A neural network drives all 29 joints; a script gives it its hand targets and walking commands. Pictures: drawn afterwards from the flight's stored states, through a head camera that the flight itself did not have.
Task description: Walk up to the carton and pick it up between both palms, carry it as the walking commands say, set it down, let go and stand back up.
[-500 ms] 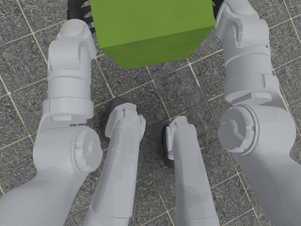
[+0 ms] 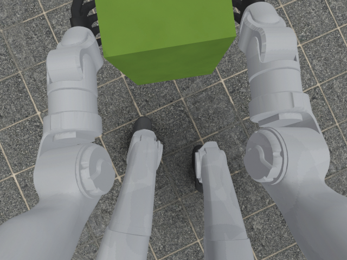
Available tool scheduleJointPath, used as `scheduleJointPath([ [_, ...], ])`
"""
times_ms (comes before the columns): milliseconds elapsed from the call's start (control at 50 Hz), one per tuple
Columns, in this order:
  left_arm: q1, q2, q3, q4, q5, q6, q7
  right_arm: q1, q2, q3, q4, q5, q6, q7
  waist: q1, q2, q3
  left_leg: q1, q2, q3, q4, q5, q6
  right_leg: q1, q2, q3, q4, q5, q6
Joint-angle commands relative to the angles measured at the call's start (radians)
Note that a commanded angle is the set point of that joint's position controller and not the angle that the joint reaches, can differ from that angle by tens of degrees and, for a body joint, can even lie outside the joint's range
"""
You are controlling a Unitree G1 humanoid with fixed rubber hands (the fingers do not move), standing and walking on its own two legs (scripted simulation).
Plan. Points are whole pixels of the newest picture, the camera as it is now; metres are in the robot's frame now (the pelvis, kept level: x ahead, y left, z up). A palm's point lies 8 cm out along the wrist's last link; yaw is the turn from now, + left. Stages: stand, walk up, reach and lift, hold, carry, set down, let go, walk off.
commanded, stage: reach and lift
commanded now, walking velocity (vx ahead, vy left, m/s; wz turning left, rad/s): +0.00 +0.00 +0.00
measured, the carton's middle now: (165, 17) +0.58 +0.08 -0.10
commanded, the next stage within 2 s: none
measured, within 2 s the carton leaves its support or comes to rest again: neither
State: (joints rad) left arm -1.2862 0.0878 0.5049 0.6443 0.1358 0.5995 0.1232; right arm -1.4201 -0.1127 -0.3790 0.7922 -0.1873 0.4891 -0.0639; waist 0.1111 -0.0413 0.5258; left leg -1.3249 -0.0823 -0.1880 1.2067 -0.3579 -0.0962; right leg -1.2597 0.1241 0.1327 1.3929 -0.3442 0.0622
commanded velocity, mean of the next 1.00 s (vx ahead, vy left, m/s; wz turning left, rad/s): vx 0.00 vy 0.00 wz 0.00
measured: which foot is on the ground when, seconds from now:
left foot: down 0.00-1.00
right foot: down 0.00-1.00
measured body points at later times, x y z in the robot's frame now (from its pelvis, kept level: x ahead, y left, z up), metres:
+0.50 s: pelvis +0.06 +0.03 +0.06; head +0.31 +0.08 +0.42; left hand +0.51 +0.23 -0.02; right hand +0.57 -0.06 +0.01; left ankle +0.27 +0.17 -0.57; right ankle +0.17 -0.12 -0.57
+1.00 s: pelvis +0.10 +0.05 +0.12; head +0.30 +0.09 +0.52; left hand +0.47 +0.23 +0.05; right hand +0.53 -0.06 +0.07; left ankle +0.27 +0.17 -0.57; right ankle +0.17 -0.12 -0.57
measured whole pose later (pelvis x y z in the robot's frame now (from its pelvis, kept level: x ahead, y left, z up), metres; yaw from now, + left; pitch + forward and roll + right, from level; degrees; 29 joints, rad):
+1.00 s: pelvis +0.10 +0.05 +0.12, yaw -2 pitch -1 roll -3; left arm -0.60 -0.15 0.33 0.25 0.14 0.50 0.17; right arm -0.72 0.07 -0.34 0.45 -0.12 0.33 0.03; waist 0.13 0.00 0.52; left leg -0.62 -0.06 -0.21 0.78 -0.14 -0.06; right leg -0.49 0.09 0.17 0.82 -0.32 0.08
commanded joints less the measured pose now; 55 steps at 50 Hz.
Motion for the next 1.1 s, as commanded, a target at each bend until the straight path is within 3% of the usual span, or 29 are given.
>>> scheduleJointPath([
  [0,-1.016,-0.982,-0.583,-0.185,-0.223,-0.12,-0.345,-0.702,1.132,0.486,-0.068,0.196,-0.021,0.309,0.072,-0.033,-2.235,0.603,-0.041,0.291,-0.15,-0.136,0.032,0.66,0.005,-0.072,-0.301,-0.183,-0.04],
  [40,-1.014,-0.971,-0.597,-0.244,-0.229,-0.131,-0.346,-0.595,1.151,0.433,0.069,0.169,-0.004,0.332,0.032,-0.038,-2.181,0.687,-0.04,0.28,-0.189,-0.189,0.037,0.586,0.008,-0.094,-0.326,-0.24,-0.037],
  [100,-1.051,-0.951,-0.619,-0.308,-0.212,-0.149,-0.348,-0.538,1.2,0.455,0.124,0.199,-0.009,0.343,0.095,-0.016,-2.19,0.77,-0.032,0.288,-0.222,-0.149,0.037,0.592,0.008,-0.071,-0.355,-0.229,-0.037],
  [120,-1.096,-0.989,-0.697,-0.375,-0.235,-0.154,-0.351,-0.514,1.193,0.482,0.081,0.172,-0.021,0.339,0.052,0.024,-2.235,0.789,-0.032,0.285,-0.222,-0.128,0.017,0.604,0.014,-0.068,-0.36,-0.167,-0.046],
  [140,-0.963,-1.015,-0.654,-0.282,-0.203,-0.136,-0.353,-0.523,1.189,0.455,0.036,0.195,-0.029,0.349,0.091,0.084,-2.244,0.824,-0.028,0.268,-0.248,-0.132,0.031,0.587,0.022,-0.071,-0.364,-0.176,-0.057],
  [180,-0.984,-1.033,-0.673,-0.329,-0.2,-0.137,-0.346,-0.51,1.173,0.445,0.057,0.186,-0.037,0.36,0.081,0.081,-2.225,0.848,-0.035,0.266,-0.266,-0.185,0.022,0.584,0.021,-0.077,-0.371,-0.214,-0.065],
  [300,-0.787,-1.184,-0.906,-0.439,-0.266,-0.146,-0.35,-0.391,1.169,0.605,-0.174,0.204,-0.09,0.363,-0.005,0.081,-2.424,1.113,-0.036,0.248,-0.25,0.126,-0.003,0.649,0.044,-0.099,-0.41,0.005,-0.074],
  [320,-0.823,-1.135,-0.833,-0.44,-0.248,-0.16,-0.349,-0.331,1.243,0.573,-0.084,0.173,-0.074,0.359,-0.013,0.0,-2.347,1.061,-0.034,0.257,-0.246,0.073,0.016,0.621,0.042,-0.1,-0.457,-0.065,-0.06],
  [340,-0.781,-1.129,-0.863,-0.49,-0.265,-0.168,-0.337,-0.423,1.263,0.669,-0.185,0.237,-0.089,0.357,0.035,0.007,-2.359,1.114,-0.044,0.247,-0.255,0.0,0.019,0.649,0.032,-0.079,-0.437,-0.119,-0.056],
  [360,-0.799,-1.129,-0.817,-0.423,-0.232,-0.152,-0.343,-0.392,1.216,0.584,-0.072,0.185,-0.073,0.359,0.008,0.031,-2.289,1.054,-0.051,0.271,-0.266,-0.048,0.017,0.629,0.031,-0.073,-0.495,-0.209,-0.066],
  [380,-0.76,-1.106,-0.781,-0.352,-0.231,-0.131,-0.34,-0.425,1.204,0.627,-0.103,0.19,-0.069,0.358,0.025,-0.067,-2.214,1.113,-0.044,0.228,-0.288,-0.18,0.031,0.549,0.023,-0.082,-0.501,-0.338,-0.056],
  [400,-0.756,-1.117,-0.781,-0.315,-0.223,-0.126,-0.351,-0.438,1.177,0.596,-0.079,0.188,-0.067,0.355,0.011,-0.007,-2.113,1.064,-0.048,0.253,-0.296,-0.202,0.032,0.537,0.014,-0.069,-0.531,-0.374,-0.064],
  [420,-0.732,-1.095,-0.778,-0.361,-0.217,-0.14,-0.348,-0.418,1.217,0.645,-0.092,0.196,-0.067,0.356,0.063,-0.041,-2.1,1.031,-0.044,0.257,-0.306,-0.131,0.036,0.57,0.012,-0.072,-0.539,-0.308,-0.051],
  [440,-0.651,-1.17,-0.837,-0.356,-0.229,-0.127,-0.344,-0.331,1.223,0.617,-0.093,0.205,-0.073,0.362,0.008,0.001,-2.112,1.144,-0.036,0.21,-0.35,-0.102,0.033,0.53,0.029,-0.098,-0.535,-0.244,-0.064],
  [500,-0.502,-1.262,-0.965,-0.497,-0.217,-0.15,-0.349,-0.195,1.229,0.684,-0.236,0.213,-0.113,0.361,0.013,0.125,-2.297,1.271,-0.048,0.213,-0.32,0.353,0.01,0.656,0.052,-0.093,-0.516,0.157,-0.078],
  [520,-0.478,-1.255,-1.018,-0.546,-0.252,-0.161,-0.344,-0.193,1.257,0.779,-0.366,0.236,-0.125,0.354,0.024,0.069,-2.412,1.355,-0.045,0.212,-0.293,0.498,0.01,0.753,0.065,-0.094,-0.514,0.283,-0.069],
  [540,-0.423,-1.335,-1.062,-0.545,-0.281,-0.16,-0.334,-0.123,1.26,0.747,-0.33,0.242,-0.13,0.353,-0.026,0.092,-2.431,1.413,-0.044,0.191,-0.297,0.508,-0.004,0.701,0.073,-0.111,-0.501,0.276,-0.072],
  [560,-0.417,-1.284,-1.051,-0.622,-0.252,-0.17,-0.327,-0.038,1.289,0.753,-0.318,0.217,-0.121,0.341,0.002,0.125,-2.448,1.416,-0.05,0.205,-0.304,0.504,-0.004,0.735,0.07,-0.091,-0.527,0.265,-0.078],
  [600,-0.306,-1.294,-1.09,-0.59,-0.256,-0.164,-0.303,0.082,1.312,0.761,-0.234,0.21,-0.112,0.353,-0.032,0.104,-2.345,1.555,-0.021,0.155,-0.34,0.522,-0.015,0.618,0.076,-0.103,-0.54,0.281,-0.075],
  [620,-0.283,-1.235,-1.082,-0.601,-0.227,-0.171,-0.3,0.059,1.281,0.775,-0.274,0.225,-0.12,0.352,-0.01,0.093,-2.3,1.487,-0.026,0.163,-0.326,0.56,-0.011,0.636,0.076,-0.106,-0.546,0.289,-0.064],
  [680,-0.152,-1.331,-1.153,-0.589,-0.249,-0.168,-0.299,0.12,1.203,0.786,-0.379,0.189,-0.143,0.349,-0.079,0.168,-2.242,1.577,-0.022,0.149,-0.368,0.711,-0.032,0.692,0.075,-0.109,-0.605,0.371,-0.076],
  [720,-0.007,-1.278,-1.125,-0.546,-0.184,-0.167,-0.285,0.21,1.206,0.799,-0.293,0.191,-0.138,0.349,0.0,0.166,-2.067,1.583,-0.009,0.127,-0.399,0.745,-0.027,0.655,0.069,-0.083,-0.622,0.35,-0.07],
  [740,-0.049,-1.34,-1.168,-0.533,-0.21,-0.161,-0.284,0.191,1.154,0.754,-0.301,0.152,-0.15,0.355,-0.057,0.21,-1.992,1.585,-0.006,0.114,-0.414,0.657,-0.046,0.619,0.069,-0.081,-0.638,0.29,-0.088],
  [780,-0.128,-1.282,-1.157,-0.562,-0.222,-0.183,-0.269,0.171,1.142,0.765,-0.308,0.163,-0.165,0.362,-0.081,0.129,-1.964,1.607,0.009,0.082,-0.439,0.515,-0.04,0.617,0.071,-0.096,-0.641,0.219,-0.077],
  [820,-0.069,-1.297,-1.169,-0.552,-0.221,-0.179,-0.28,0.153,1.181,0.847,-0.384,0.195,-0.171,0.354,-0.032,0.08,-1.975,1.59,-0.009,0.104,-0.449,0.584,-0.012,0.765,0.061,-0.102,-0.664,0.296,-0.076],
  [880,-0.107,-1.246,-1.159,-0.563,-0.254,-0.186,-0.282,0.058,1.11,0.848,-0.485,0.204,-0.184,0.342,-0.08,0.05,-1.984,1.577,-0.011,0.105,-0.479,0.44,-0.002,0.826,0.049,-0.088,-0.685,0.248,-0.074],
  [940,-0.205,-1.218,-1.108,-0.586,-0.244,-0.187,-0.272,0.001,1.11,0.86,-0.389,0.206,-0.166,0.342,-0.015,0.009,-1.895,1.5,-0.015,0.117,-0.528,0.26,0.013,0.84,0.044,-0.079,-0.704,0.074,-0.071],
  [960,-0.216,-1.188,-1.09,-0.525,-0.229,-0.174,-0.268,-0.016,1.126,0.834,-0.336,0.209,-0.152,0.351,-0.041,-0.015,-1.847,1.512,0.004,0.078,-0.564,0.117,0.016,0.763,0.042,-0.083,-0.713,0.014,-0.067],
  [1080,-0.347,-1.262,-1.048,-0.429,-0.245,-0.1,-0.283,-0.105,1.105,0.693,-0.246,0.207,-0.128,0.385,-0.06,0.097,-1.666,1.538,-0.004,0.108,-0.628,-0.17,0.01,0.732,0.023,-0.111,-0.792,-0.192,-0.085],
])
